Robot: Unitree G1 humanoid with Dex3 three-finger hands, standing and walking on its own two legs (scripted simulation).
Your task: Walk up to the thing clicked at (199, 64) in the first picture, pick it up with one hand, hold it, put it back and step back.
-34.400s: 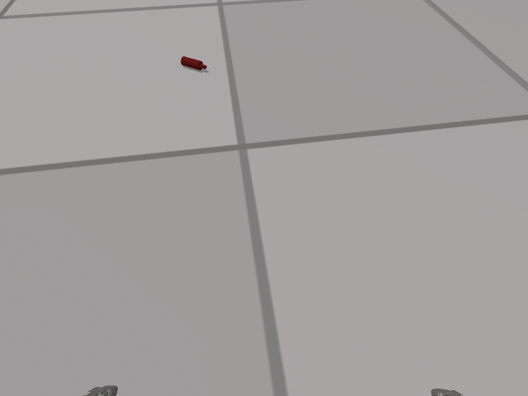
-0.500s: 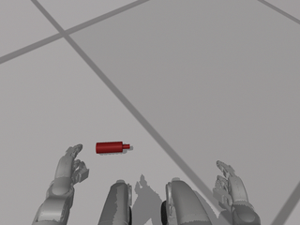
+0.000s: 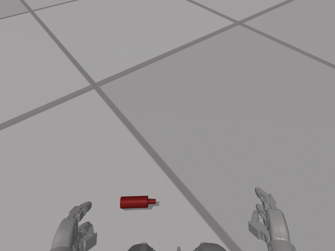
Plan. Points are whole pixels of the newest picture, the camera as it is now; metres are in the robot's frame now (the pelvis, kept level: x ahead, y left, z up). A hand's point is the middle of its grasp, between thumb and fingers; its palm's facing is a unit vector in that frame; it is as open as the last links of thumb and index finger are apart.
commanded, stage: home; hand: left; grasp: from above
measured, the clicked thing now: (138, 201) +0.44 +0.17 -0.69
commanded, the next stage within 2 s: stand in 1.86 s
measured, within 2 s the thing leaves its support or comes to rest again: neither
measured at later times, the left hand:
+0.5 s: hand (99, 239) +0.16 +0.17 -0.05, palm faces +0.04 -0.98 -0.20, open 7.4 cm
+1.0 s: hand (97, 240) +0.15 +0.18 -0.05, palm faces +0.04 -0.98 -0.20, open 7.4 cm
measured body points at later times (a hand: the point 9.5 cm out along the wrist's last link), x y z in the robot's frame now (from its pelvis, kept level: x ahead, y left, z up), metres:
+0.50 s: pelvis -0.01 -0.01 +0.00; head +0.01 +0.00 +0.45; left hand +0.15 +0.22 -0.03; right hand +0.15 -0.25 -0.07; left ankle -0.01 +0.11 -0.68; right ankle +0.00 -0.12 -0.68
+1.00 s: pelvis -0.01 +0.00 +0.00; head +0.01 +0.00 +0.45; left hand +0.15 +0.23 -0.03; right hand +0.15 -0.25 -0.06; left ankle -0.01 +0.11 -0.68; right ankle +0.00 -0.12 -0.68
